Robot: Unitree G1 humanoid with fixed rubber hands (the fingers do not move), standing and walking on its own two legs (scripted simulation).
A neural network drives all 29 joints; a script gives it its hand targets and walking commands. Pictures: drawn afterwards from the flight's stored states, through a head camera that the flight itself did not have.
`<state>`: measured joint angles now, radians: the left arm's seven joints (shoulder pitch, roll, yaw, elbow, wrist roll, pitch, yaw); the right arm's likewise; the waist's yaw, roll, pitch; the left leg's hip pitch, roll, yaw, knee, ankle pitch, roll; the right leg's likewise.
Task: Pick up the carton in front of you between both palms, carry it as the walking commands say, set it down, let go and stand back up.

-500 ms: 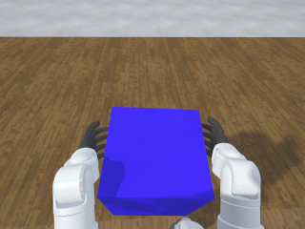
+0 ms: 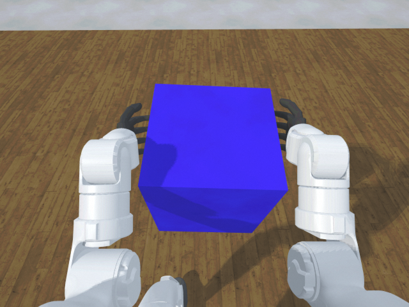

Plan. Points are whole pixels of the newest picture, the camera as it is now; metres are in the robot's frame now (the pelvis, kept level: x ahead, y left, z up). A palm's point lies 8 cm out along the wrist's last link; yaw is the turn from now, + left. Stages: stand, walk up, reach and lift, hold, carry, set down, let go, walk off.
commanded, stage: carry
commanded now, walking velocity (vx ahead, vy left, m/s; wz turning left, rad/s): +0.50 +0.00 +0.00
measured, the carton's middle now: (209, 166) +0.37 +0.00 +0.04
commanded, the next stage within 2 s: none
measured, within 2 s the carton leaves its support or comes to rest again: neither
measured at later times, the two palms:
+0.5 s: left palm (156, 50) +0.73 +0.15 +0.07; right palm (264, 50) +0.72 -0.15 +0.08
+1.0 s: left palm (157, 6) +1.04 +0.19 +0.04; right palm (239, 5) +1.06 -0.11 +0.05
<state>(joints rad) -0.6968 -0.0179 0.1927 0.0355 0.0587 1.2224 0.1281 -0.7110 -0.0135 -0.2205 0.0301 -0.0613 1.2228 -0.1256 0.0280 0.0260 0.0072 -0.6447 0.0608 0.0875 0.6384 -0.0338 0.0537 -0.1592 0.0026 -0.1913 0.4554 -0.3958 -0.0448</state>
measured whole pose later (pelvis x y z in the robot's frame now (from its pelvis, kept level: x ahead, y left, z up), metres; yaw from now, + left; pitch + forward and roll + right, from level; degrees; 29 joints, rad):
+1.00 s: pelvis +0.69 +0.03 -0.09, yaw -1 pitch +4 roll -1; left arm -0.68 -0.01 0.19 0.05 0.03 1.18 0.14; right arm -0.66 0.03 -0.23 0.00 -0.09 1.19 -0.12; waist 0.06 0.03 -0.02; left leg -0.50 -0.02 0.10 0.42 0.18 0.09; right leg -0.14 0.09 -0.08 0.73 -0.49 -0.09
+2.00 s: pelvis +1.28 +0.02 -0.14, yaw +0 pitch +5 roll +0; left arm -0.68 -0.01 0.18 0.08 0.03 1.18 0.14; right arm -0.66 0.02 -0.23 0.02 -0.08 1.20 -0.13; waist 0.07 0.01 -0.04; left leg -0.58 -0.02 0.08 0.49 0.12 0.08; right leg -0.13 0.09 -0.05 0.61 -0.45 -0.10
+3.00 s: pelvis +1.85 +0.00 -0.19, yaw +0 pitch +6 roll +1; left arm -0.66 -0.02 0.19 0.07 0.03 1.17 0.15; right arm -0.64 0.01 -0.22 0.02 -0.08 1.19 -0.13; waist 0.08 0.01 -0.01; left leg -0.69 0.02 0.03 0.70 -0.01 0.05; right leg -0.19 0.08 -0.06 0.54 -0.34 -0.11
